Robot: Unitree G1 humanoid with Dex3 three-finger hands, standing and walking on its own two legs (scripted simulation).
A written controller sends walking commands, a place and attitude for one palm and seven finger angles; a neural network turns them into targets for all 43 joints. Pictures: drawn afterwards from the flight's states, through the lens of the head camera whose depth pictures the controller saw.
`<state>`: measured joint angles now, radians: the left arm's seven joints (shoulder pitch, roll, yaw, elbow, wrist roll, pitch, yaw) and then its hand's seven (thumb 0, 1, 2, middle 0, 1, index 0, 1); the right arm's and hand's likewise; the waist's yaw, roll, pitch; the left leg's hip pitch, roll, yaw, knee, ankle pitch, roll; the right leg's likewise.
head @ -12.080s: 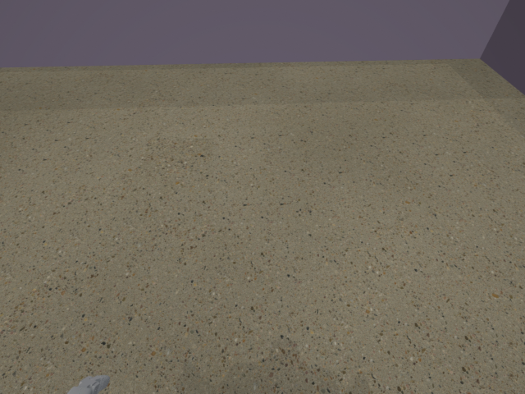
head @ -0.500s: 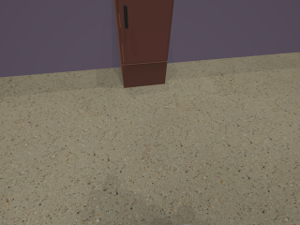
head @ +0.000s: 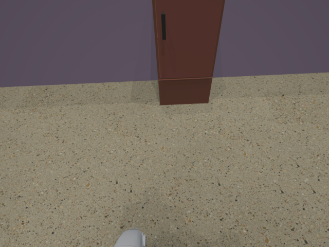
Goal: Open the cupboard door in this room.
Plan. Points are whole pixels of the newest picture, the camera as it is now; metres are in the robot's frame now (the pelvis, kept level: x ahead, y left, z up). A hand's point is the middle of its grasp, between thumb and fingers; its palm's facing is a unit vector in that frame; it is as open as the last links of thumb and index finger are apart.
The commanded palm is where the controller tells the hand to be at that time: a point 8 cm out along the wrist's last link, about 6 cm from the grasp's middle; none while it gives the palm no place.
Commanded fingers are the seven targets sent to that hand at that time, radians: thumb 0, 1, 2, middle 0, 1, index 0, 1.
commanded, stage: turn or walk to find it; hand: left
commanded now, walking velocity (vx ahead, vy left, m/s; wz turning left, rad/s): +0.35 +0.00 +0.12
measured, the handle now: (163, 25) +1.38 +0.11 -0.04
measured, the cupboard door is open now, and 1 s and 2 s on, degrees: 0 0 0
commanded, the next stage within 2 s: stand and wait in 0.08 s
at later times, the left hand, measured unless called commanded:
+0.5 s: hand (96, 228) +0.21 +0.24 -0.18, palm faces +0.09 -0.97 -0.21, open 7.3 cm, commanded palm none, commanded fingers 0.00 0.90 0.90 -0.20 -0.30 -0.20 -0.30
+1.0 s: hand (117, 236) +0.19 +0.17 -0.18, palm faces +0.06 -0.98 -0.17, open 7.3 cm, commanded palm none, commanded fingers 0.00 0.90 0.90 -0.20 -0.30 -0.20 -0.30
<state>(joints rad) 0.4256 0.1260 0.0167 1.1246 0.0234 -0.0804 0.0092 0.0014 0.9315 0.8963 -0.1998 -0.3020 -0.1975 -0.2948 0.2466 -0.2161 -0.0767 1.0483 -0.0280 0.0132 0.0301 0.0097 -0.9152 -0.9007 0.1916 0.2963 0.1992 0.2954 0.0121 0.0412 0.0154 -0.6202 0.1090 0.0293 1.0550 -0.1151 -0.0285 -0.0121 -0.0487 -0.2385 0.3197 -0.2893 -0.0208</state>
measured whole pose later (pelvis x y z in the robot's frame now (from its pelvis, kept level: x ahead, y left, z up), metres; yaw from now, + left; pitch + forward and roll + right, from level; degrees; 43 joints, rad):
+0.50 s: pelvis +0.16 +0.06 -0.01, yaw +1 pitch -3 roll +1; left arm 0.22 0.17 0.04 1.06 0.02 0.00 0.04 0.01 0.92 0.90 -0.20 -0.30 -0.19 -0.29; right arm 0.15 -0.16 -0.03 1.03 -0.01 -0.05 -0.02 -0.04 -0.95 -0.90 0.20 0.30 0.21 0.30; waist 0.02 -0.03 0.03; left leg -0.22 -0.01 0.19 0.46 -0.20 0.08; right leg -0.44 -0.13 -0.06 0.93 -0.34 0.05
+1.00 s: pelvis +0.21 +0.01 +0.00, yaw +2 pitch -1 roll +1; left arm 0.30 0.12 -0.01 1.15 0.00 -0.01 0.03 0.01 0.92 0.90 -0.20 -0.30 -0.20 -0.29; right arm 0.37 -0.11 0.00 1.20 -0.01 0.00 -0.02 0.01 -0.91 -0.90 0.19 0.30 0.20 0.30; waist -0.01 0.01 0.03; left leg -0.14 0.06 0.14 0.39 -0.21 -0.02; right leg -0.17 -0.01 -0.13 0.41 -0.22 -0.04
